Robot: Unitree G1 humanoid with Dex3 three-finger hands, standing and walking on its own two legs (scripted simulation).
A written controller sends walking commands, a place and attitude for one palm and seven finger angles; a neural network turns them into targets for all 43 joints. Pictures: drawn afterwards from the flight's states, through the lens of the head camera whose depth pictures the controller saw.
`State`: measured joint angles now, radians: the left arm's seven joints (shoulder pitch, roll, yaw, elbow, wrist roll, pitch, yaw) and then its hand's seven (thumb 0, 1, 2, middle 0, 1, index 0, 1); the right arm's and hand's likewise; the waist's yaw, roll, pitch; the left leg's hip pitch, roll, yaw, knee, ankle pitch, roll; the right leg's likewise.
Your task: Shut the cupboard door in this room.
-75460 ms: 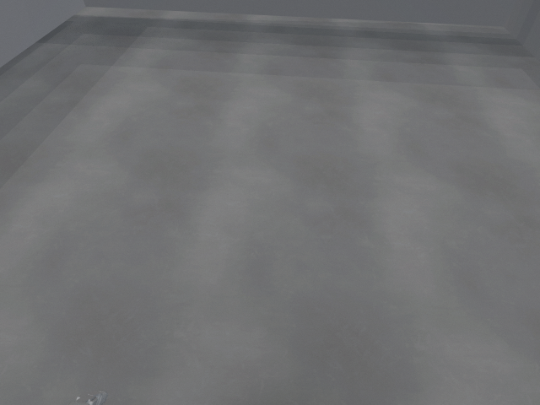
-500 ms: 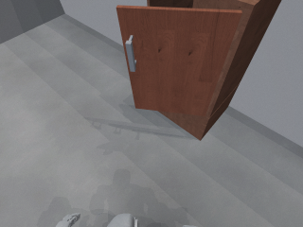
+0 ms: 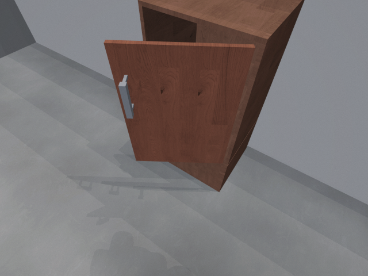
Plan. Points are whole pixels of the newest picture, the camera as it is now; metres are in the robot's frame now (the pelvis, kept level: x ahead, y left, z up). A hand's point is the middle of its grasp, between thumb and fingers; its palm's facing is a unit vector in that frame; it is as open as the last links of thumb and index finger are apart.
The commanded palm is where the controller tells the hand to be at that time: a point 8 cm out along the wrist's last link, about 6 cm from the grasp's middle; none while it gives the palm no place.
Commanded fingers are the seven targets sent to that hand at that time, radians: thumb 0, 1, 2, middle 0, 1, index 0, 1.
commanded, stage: take the last steps up to it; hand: left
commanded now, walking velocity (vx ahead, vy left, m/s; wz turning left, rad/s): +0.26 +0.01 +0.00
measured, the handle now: (127, 97) +0.63 +0.20 -0.01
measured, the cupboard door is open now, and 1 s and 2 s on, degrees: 32 32 32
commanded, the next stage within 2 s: come to a stop and stand still in 0.28 s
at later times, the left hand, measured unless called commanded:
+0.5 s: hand (113, 257) +0.19 +0.19 -0.17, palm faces +0.03 -0.98 -0.20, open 7.3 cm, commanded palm none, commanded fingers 0.00 0.90 0.90 -0.20 -0.30 -0.20 -0.30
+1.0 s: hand (103, 250) +0.21 +0.22 -0.17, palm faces +0.05 -0.98 -0.21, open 7.4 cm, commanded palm none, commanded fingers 0.00 0.90 0.90 -0.20 -0.30 -0.20 -0.30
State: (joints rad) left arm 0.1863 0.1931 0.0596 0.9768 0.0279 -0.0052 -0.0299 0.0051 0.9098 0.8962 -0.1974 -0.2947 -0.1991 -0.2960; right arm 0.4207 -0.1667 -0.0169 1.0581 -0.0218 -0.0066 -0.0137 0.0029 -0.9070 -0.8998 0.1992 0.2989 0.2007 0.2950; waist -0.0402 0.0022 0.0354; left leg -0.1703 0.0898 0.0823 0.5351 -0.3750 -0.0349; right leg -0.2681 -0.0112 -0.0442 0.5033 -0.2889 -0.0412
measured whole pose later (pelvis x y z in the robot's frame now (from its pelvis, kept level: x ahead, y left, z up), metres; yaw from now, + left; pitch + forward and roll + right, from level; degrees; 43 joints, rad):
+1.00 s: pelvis +0.15 +0.03 +0.01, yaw +0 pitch -1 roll -1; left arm 0.16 0.21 0.06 1.02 0.02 0.07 0.03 0.00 0.91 0.90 -0.20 -0.29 -0.20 -0.30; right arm 0.18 -0.16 -0.02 1.00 -0.03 0.02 -0.04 0.00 -0.91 -0.90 0.20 0.30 0.20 0.29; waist 0.00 -0.04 0.09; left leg -0.21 0.02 0.06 0.48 -0.25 0.04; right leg -0.33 0.00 0.02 0.81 -0.45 0.02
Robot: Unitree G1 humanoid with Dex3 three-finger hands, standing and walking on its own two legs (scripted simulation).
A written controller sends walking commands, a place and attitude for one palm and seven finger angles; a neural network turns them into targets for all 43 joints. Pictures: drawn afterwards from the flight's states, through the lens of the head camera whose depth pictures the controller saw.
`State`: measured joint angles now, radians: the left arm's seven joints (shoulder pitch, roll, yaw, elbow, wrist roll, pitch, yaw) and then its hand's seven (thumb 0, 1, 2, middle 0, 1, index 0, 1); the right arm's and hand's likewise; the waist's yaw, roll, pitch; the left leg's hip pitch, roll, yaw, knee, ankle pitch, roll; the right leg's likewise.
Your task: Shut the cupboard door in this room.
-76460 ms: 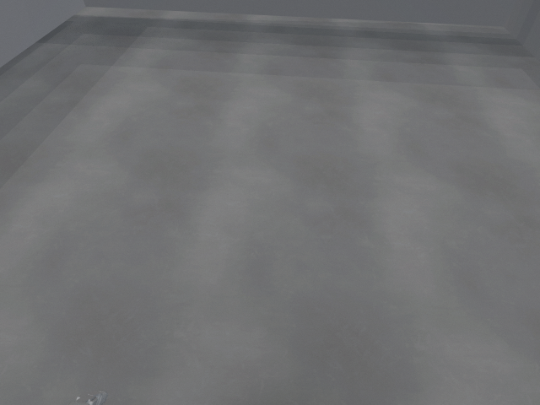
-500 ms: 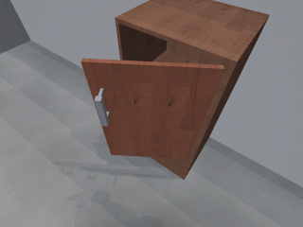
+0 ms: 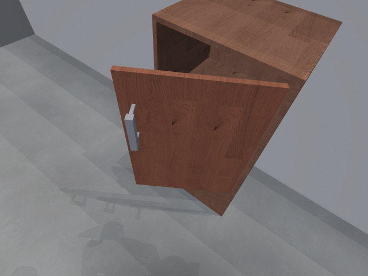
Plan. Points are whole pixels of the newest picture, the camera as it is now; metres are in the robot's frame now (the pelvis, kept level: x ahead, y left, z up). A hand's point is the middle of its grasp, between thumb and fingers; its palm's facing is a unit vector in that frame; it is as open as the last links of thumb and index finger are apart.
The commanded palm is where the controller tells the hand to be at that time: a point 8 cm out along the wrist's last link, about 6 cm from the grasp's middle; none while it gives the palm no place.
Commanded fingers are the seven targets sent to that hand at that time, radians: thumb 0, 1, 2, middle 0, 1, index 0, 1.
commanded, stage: come to a stop and stand still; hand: left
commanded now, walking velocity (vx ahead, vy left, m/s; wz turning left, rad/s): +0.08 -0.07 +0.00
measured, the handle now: (133, 128) +0.48 +0.17 -0.02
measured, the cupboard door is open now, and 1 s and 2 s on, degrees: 32 32 32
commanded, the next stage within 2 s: look again from close up in 0.72 s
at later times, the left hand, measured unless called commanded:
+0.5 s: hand out of the picture -0.02 +0.12 -0.18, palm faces +0.00 -0.99 -0.16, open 7.3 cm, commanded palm none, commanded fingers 0.00 0.90 0.90 -0.20 -0.30 -0.20 -0.30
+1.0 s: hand out of the picture -0.01 +0.14 -0.18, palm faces -0.01 -0.98 -0.19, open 7.3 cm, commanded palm none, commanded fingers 0.00 0.90 0.90 -0.20 -0.30 -0.20 -0.30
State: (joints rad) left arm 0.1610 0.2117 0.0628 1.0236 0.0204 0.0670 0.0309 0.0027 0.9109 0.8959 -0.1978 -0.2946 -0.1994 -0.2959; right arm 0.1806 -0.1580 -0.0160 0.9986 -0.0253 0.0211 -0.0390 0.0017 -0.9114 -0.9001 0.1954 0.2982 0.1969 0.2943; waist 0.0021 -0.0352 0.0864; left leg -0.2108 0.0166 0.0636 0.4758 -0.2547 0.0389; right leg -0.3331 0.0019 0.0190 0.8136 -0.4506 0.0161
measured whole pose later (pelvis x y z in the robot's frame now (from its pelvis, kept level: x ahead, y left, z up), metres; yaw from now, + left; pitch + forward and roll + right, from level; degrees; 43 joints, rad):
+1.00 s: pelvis -0.01 -0.03 -0.01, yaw -1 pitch -2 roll +0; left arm 0.32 0.12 -0.01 1.09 0.02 -0.03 0.06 0.01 0.92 0.90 -0.20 -0.29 -0.20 -0.30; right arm 0.26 -0.17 -0.01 1.06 -0.01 -0.01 -0.03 0.01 -0.93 -0.90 0.20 0.30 0.20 0.29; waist -0.02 0.01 0.03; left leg -0.22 0.05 0.06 0.52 -0.27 -0.01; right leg -0.14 0.02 0.01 0.50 -0.32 -0.01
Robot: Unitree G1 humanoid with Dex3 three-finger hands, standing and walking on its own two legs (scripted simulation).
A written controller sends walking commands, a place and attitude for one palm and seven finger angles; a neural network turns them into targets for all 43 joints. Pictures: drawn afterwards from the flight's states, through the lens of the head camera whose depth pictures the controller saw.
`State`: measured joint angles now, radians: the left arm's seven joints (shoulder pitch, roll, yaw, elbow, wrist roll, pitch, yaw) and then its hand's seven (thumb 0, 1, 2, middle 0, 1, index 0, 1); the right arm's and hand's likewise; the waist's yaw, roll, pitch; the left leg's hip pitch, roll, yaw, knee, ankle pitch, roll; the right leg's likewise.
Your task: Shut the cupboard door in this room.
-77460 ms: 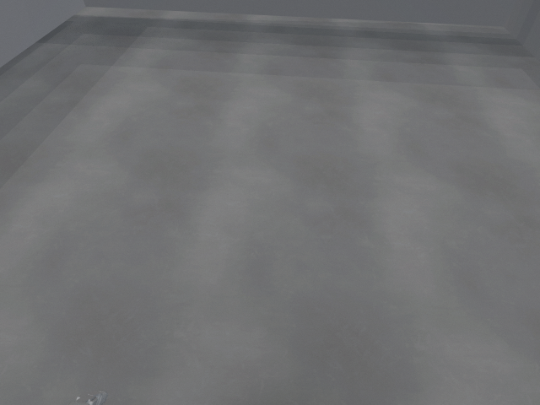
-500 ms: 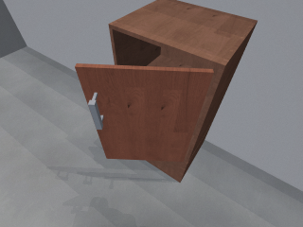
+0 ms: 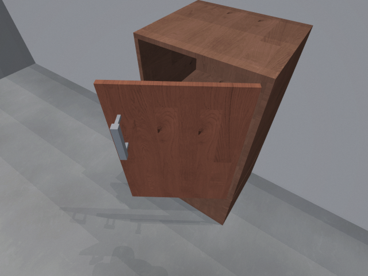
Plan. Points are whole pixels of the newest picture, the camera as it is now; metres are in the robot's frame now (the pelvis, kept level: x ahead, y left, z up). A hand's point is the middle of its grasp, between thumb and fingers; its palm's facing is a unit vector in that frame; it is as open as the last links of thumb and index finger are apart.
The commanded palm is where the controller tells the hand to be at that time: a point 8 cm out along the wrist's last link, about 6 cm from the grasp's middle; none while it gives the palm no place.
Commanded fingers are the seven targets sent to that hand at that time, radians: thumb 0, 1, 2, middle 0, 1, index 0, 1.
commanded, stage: look again from close up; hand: left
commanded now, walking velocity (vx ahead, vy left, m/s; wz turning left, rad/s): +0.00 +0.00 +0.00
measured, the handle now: (121, 137) +0.49 +0.21 -0.02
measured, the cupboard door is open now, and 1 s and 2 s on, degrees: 32 32 32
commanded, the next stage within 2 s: shuffle to correct the standing spot in 0.28 s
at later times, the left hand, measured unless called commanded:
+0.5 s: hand out of the picture -0.02 +0.21 -0.18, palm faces +0.00 -0.98 -0.19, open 7.4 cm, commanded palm none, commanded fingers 0.00 0.90 0.90 -0.20 -0.30 -0.20 -0.30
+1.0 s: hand out of the picture +0.02 +0.18 -0.18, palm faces +0.01 -0.98 -0.18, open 7.3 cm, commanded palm none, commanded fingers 0.00 0.90 0.90 -0.20 -0.30 -0.20 -0.30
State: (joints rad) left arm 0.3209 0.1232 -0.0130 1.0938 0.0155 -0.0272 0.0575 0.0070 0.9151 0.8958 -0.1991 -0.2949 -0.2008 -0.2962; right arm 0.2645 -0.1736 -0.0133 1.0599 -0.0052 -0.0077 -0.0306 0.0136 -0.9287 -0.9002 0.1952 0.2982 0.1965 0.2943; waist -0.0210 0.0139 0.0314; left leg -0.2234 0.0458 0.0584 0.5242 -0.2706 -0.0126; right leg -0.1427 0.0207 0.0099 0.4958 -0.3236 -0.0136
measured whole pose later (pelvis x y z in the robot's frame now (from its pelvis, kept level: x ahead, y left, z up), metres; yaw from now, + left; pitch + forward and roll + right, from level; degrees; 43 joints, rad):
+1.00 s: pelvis +0.02 +0.01 +0.00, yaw -1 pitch -1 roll +0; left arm 0.30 0.14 -0.01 1.06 0.02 0.00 0.06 0.01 0.92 0.90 -0.20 -0.30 -0.20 -0.30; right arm 0.21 -0.15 -0.02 1.07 0.00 0.00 -0.04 0.01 -0.93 -0.90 0.20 0.30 0.20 0.29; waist 0.01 -0.03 0.05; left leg -0.22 0.02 0.08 0.53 -0.29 0.01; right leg -0.16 -0.01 0.03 0.54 -0.35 0.01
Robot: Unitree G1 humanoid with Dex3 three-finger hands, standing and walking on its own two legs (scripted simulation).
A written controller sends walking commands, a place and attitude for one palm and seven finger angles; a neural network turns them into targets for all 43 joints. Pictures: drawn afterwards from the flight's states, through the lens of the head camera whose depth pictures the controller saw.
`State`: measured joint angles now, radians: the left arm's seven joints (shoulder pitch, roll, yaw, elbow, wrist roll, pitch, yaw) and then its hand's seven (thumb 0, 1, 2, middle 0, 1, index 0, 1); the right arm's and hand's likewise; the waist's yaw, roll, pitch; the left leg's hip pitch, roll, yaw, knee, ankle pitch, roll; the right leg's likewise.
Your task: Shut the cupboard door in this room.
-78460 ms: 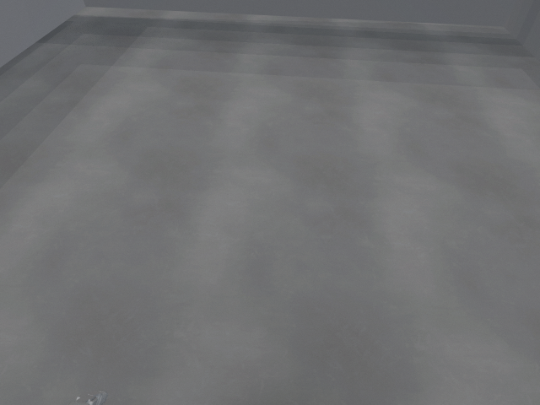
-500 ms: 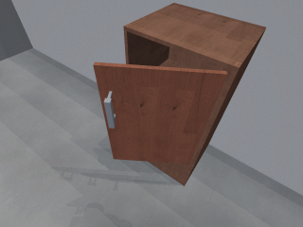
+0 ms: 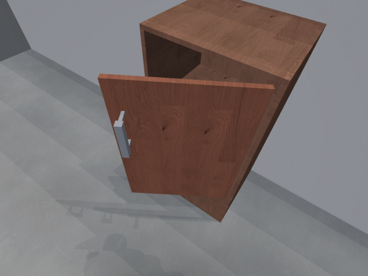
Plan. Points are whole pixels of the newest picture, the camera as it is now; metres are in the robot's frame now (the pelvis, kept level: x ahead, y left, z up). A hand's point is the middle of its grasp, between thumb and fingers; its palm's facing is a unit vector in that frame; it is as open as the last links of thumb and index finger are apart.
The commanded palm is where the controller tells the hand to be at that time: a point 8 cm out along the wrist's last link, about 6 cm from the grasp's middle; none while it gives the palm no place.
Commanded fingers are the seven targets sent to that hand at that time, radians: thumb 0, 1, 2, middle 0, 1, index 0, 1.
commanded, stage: come to a stop and stand still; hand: left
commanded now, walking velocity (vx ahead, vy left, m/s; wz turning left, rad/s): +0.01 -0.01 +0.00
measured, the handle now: (124, 135) +0.47 +0.20 -0.01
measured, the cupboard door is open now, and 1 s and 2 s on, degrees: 32 32 32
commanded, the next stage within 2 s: look again from close up in 0.56 s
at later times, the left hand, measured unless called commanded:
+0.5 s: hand out of the picture -0.02 +0.20 -0.16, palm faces -0.04 -0.96 -0.29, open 7.4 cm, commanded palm none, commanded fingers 0.00 0.90 0.90 -0.20 -0.30 -0.20 -0.30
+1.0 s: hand out of the picture +0.00 +0.16 -0.17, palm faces -0.03 -0.98 -0.21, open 7.3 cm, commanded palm none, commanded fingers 0.00 0.90 0.90 -0.20 -0.30 -0.20 -0.30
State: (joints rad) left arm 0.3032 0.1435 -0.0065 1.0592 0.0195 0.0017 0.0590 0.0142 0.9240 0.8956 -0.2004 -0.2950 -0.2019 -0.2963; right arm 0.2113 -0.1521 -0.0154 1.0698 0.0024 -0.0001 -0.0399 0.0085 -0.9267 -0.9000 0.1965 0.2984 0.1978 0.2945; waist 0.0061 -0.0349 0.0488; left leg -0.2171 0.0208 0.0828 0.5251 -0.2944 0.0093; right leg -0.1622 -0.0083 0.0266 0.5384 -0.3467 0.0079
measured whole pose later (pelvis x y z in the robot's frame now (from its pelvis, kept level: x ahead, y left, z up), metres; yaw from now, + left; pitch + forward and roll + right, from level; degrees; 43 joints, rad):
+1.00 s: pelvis -0.01 -0.02 +0.00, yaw -1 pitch +0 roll +1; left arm 0.25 0.17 -0.02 1.09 0.02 -0.01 0.03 0.01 0.92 0.90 -0.20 -0.29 -0.20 -0.30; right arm 0.23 -0.17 0.01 1.11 -0.01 -0.01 -0.02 0.01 -0.92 -0.90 0.20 0.30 0.20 0.29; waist 0.00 0.00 0.04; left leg -0.22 0.04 0.09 0.45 -0.23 -0.02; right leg -0.18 0.02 0.03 0.49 -0.31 -0.02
